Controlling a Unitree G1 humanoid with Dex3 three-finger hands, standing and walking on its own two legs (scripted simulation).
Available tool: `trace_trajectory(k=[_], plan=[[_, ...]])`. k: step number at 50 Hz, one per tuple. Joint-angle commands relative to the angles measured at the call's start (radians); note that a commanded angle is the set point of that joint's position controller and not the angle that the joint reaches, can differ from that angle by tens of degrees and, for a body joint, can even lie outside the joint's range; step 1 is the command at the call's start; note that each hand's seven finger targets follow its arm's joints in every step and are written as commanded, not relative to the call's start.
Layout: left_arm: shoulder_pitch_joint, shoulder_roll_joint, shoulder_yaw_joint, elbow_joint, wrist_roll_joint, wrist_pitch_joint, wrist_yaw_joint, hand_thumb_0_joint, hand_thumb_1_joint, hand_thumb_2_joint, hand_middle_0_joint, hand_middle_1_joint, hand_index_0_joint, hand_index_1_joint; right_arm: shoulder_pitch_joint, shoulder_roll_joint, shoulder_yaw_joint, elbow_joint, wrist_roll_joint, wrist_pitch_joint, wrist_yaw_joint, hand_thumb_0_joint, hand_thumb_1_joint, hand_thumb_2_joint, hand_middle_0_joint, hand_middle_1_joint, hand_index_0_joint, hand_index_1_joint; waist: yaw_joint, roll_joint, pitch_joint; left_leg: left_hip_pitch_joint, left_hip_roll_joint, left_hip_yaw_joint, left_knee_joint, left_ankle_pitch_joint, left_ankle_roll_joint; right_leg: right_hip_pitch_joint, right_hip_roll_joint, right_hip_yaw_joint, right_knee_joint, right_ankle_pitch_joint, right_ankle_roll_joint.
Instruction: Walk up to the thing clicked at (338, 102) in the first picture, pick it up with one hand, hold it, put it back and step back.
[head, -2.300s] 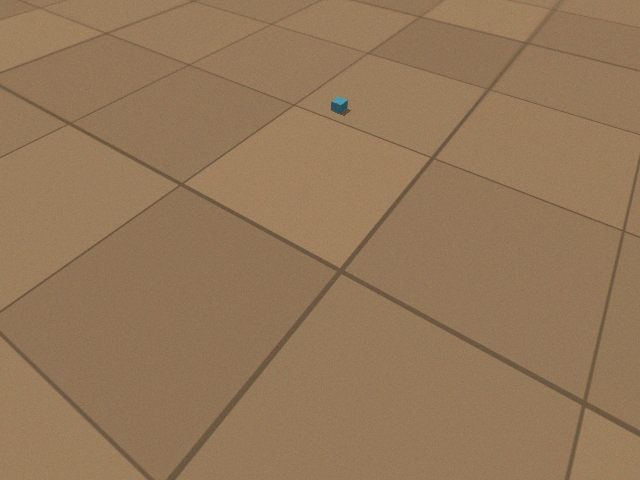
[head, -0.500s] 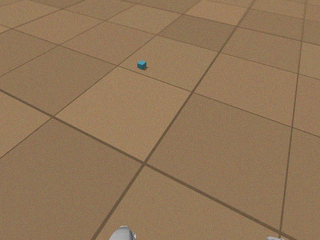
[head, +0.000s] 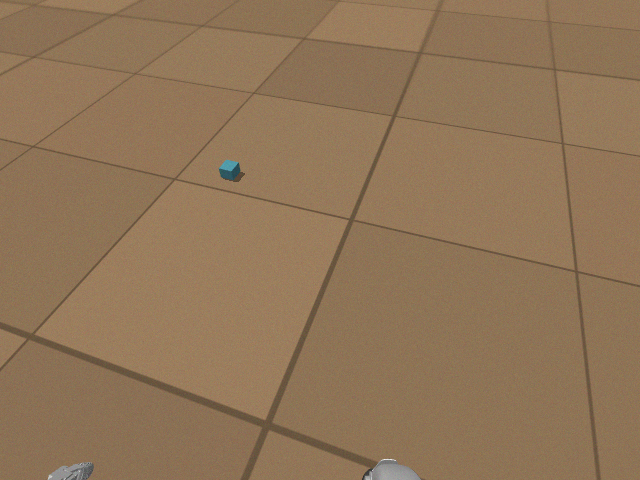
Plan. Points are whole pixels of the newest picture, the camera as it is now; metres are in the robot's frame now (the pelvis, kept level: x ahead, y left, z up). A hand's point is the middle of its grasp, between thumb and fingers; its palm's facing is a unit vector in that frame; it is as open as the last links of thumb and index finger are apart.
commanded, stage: walk up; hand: left
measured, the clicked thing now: (229, 169) +1.65 +0.36 -0.73
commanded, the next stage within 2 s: none
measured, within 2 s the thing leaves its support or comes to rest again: neither
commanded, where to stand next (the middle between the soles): +1.24 +0.05 m, yaw +0 degrees
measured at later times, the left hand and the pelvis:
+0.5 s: hand (119, 418) +0.28 +0.30 -0.15, palm faces +0.02 -0.93 -0.37, open 7.4 cm; pelvis +0.29 +0.01 -0.01, yaw +2 degrees
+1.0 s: hand (175, 228) +0.65 +0.28 -0.12, palm faces -0.04 -0.92 -0.40, open 7.4 cm; pelvis +0.53 +0.00 -0.01, yaw +1 degrees
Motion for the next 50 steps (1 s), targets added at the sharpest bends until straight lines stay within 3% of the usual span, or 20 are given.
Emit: trace_trajectory(k=[1,2,3,5,8,12,17,23,24,25,26,28,31,37,43,46,47,48,49,50], plan=[[0.189,0.217,0.084,-0.010,0.000,-0.036,0.034,0.000,0.900,0.900,-0.200,-0.300,-0.200,-0.300,-0.100,-0.202,-0.049,-0.104,-0.003,-0.026,-0.020,0.000,-0.900,-0.900,0.200,0.300,0.200,0.300,0.179,-0.096,-0.124,-0.325,0.096,-0.019,0.306,0.356,0.134,0.540,0.077,-0.034,-0.068,-0.130,-0.054],[0.309,0.308,0.113,-0.007,0.009,-0.044,0.053,0.000,0.900,0.900,-0.200,-0.300,-0.200,-0.300,-0.028,-0.131,-0.024,-0.113,0.002,-0.025,-0.019,0.000,-0.900,-0.900,0.200,0.300,0.200,0.300,0.215,-0.316,-0.208,-0.487,0.002,0.000,0.634,0.168,0.093,0.696,-0.115,0.269,-0.169,-0.366,-0.094],[0.301,0.381,0.115,-0.027,-0.007,-0.049,0.061,0.000,0.900,0.900,-0.200,-0.300,-0.200,-0.300,-0.030,-0.155,-0.028,-0.127,0.014,-0.024,-0.024,0.000,-0.900,-0.900,0.200,0.300,0.200,0.300,0.195,-0.337,-0.185,-0.705,-0.091,-0.080,0.784,-0.117,0.064,0.757,-0.330,0.741,-0.377,-0.404,-0.215],[0.166,0.324,0.096,-0.062,-0.035,-0.049,0.073,0.000,0.900,0.900,-0.200,-0.300,-0.200,-0.300,-0.093,-0.224,-0.042,-0.082,0.016,-0.012,-0.034,0.000,-0.900,-0.900,0.200,0.300,0.200,0.300,0.147,-0.108,-0.078,-0.684,0.029,-0.248,0.846,0.008,0.074,0.560,-0.287,0.573,-0.366,-0.297,-0.221],[0.060,0.234,0.069,-0.079,-0.030,-0.057,0.078,0.000,0.900,0.900,-0.200,-0.300,-0.200,-0.300,-0.028,-0.197,-0.040,-0.038,0.015,0.002,-0.016,0.000,-0.900,-0.900,0.200,0.300,0.200,0.300,0.058,-0.163,-0.012,-0.567,0.072,-0.220,0.661,0.130,0.070,0.341,-0.144,0.265,-0.387,-0.206,-0.155],[0.092,0.229,0.069,-0.097,-0.018,-0.076,0.077,0.000,0.900,0.900,-0.200,-0.300,-0.200,-0.300,-0.088,-0.179,-0.051,-0.057,-0.008,0.017,0.009,0.000,-0.900,-0.900,0.200,0.300,0.200,0.300,0.068,-0.121,0.009,-0.584,0.088,-0.185,0.487,0.200,0.025,0.307,-0.156,0.168,-0.434,-0.193,-0.202],[0.143,0.235,0.077,-0.093,-0.007,-0.074,0.072,0.000,0.900,0.900,-0.200,-0.300,-0.200,-0.300,-0.259,-0.147,-0.047,-0.114,-0.015,0.008,0.034,0.000,-0.900,-0.900,0.200,0.300,0.200,0.300,0.113,-0.076,0.034,-0.544,0.063,-0.119,0.195,0.327,0.028,0.358,-0.114,0.075,-0.409,-0.095,-0.167],[0.098,0.245,0.066,-0.102,0.000,-0.057,0.083,0.000,0.900,0.900,-0.200,-0.300,-0.200,-0.300,-0.105,-0.185,-0.078,-0.060,-0.011,0.003,0.025,0.000,-0.900,-0.900,0.200,0.300,0.200,0.300,0.000,0.001,-0.049,-0.156,0.001,-0.078,0.108,0.252,0.084,0.282,-0.114,0.017,-0.126,0.059,-0.133],[0.136,0.198,0.048,-0.103,0.000,-0.052,0.087,0.000,0.900,0.900,-0.200,-0.300,-0.200,-0.300,0.043,-0.232,-0.096,-0.022,-0.026,-0.004,0.011,0.000,-0.900,-0.900,0.200,0.300,0.200,0.300,-0.063,0.115,-0.135,0.056,0.008,-0.128,0.076,0.152,0.133,0.190,-0.050,-0.028,0.163,0.100,-0.098],[0.196,0.106,0.013,-0.116,-0.012,-0.048,0.087,0.000,0.900,0.900,-0.200,-0.300,-0.200,-0.300,0.135,-0.327,-0.126,-0.019,-0.041,-0.010,-0.008,0.000,-0.900,-0.900,0.200,0.300,0.200,0.300,-0.081,0.365,-0.211,0.225,0.242,-0.484,-0.004,-0.008,0.193,-0.041,0.061,-0.046,0.484,-0.222,-0.047],[0.219,0.163,0.030,-0.107,-0.028,-0.044,0.097,0.000,0.900,0.900,-0.200,-0.300,-0.200,-0.300,0.097,-0.368,-0.131,-0.058,-0.005,-0.014,-0.013,0.000,-0.900,-0.900,0.200,0.300,0.200,0.300,-0.067,0.310,-0.230,0.269,0.385,-0.862,-0.179,-0.071,0.284,-0.201,0.161,0.037,0.600,-0.444,-0.043],[0.153,0.225,0.021,-0.076,-0.021,-0.044,0.099,0.000,0.900,0.900,-0.200,-0.300,-0.200,-0.300,-0.015,-0.296,-0.106,-0.088,0.025,-0.010,-0.024,0.000,-0.900,-0.900,0.200,0.300,0.200,0.300,-0.017,0.068,-0.114,0.057,0.322,-0.604,-0.168,0.047,0.242,-0.157,0.053,0.172,0.623,-0.299,-0.046],[0.216,0.196,0.028,-0.027,-0.026,-0.030,0.081,0.000,0.900,0.900,-0.200,-0.300,-0.200,-0.300,-0.101,-0.219,-0.063,-0.102,0.020,-0.020,-0.029,0.000,-0.900,-0.900,0.200,0.300,0.200,0.300,0.049,0.118,-0.029,-0.147,0.229,-0.321,-0.187,0.251,0.221,-0.045,-0.009,0.111,0.480,-0.226,-0.013],[0.077,0.156,0.033,-0.072,-0.002,-0.015,0.044,0.000,0.900,0.900,-0.200,-0.300,-0.200,-0.300,-0.082,-0.247,-0.068,-0.112,0.009,-0.035,-0.022,0.000,-0.900,-0.900,0.200,0.300,0.200,0.300,0.029,0.125,0.040,-0.168,0.221,-0.240,-0.239,0.213,0.272,-0.058,-0.043,0.038,0.191,-0.129,0.022],[-0.007,0.139,0.046,-0.078,-0.003,-0.024,0.038,0.000,0.900,0.900,-0.200,-0.300,-0.200,-0.300,-0.074,-0.239,-0.066,-0.117,0.008,-0.022,-0.021,0.000,-0.900,-0.900,0.200,0.300,0.200,0.300,0.029,0.108,0.006,-0.186,0.173,-0.161,-0.121,0.337,0.211,0.155,0.034,-0.035,-0.018,-0.009,-0.008],[0.114,0.174,0.067,-0.042,-0.001,-0.037,0.054,0.000,0.900,0.900,-0.200,-0.300,-0.200,-0.300,-0.064,-0.209,-0.052,-0.130,0.006,-0.012,-0.030,0.000,-0.900,-0.900,0.200,0.300,0.200,0.300,0.107,-0.002,-0.053,-0.256,0.134,-0.126,0.153,0.436,0.168,0.418,0.078,-0.041,-0.092,-0.082,-0.038],[0.217,0.223,0.087,-0.026,0.006,-0.047,0.067,0.000,0.900,0.900,-0.200,-0.300,-0.200,-0.300,-0.032,-0.160,-0.032,-0.136,0.007,-0.014,-0.028,0.000,-0.900,-0.900,0.200,0.300,0.200,0.300,0.153,-0.147,-0.116,-0.366,0.056,-0.065,0.410,0.358,0.136,0.572,-0.011,0.090,-0.167,-0.197,-0.073],[0.286,0.317,0.107,-0.036,0.004,-0.054,0.080,0.000,0.900,0.900,-0.200,-0.300,-0.200,-0.300,0.013,-0.097,-0.010,-0.154,0.010,-0.014,-0.027,0.000,-0.900,-0.900,0.200,0.300,0.200,0.300,0.163,-0.328,-0.169,-0.599,-0.072,-0.056,0.663,-0.064,0.084,0.728,-0.292,0.533,-0.285,-0.289,-0.169],[0.273,0.332,0.101,-0.037,-0.016,-0.048,0.083,0.000,0.900,0.900,-0.200,-0.300,-0.200,-0.300,-0.044,-0.207,-0.036,-0.136,0.009,-0.003,-0.038,0.000,-0.900,-0.900,0.200,0.300,0.200,0.300,0.178,-0.203,-0.147,-0.678,-0.054,-0.148,0.766,-0.141,0.085,0.686,-0.368,0.705,-0.348,-0.331,-0.270],[0.227,0.305,0.092,-0.057,-0.025,-0.047,0.086,0.000,0.900,0.900,-0.200,-0.300,-0.200,-0.300,-0.066,-0.221,-0.040,-0.116,0.010,0.001,-0.043,0.000,-0.900,-0.900,0.200,0.300,0.200,0.300,0.158,-0.108,-0.090,-0.671,-0.021,-0.234,0.800,-0.085,0.082,0.597,-0.344,0.614,-0.347,-0.279,-0.269]])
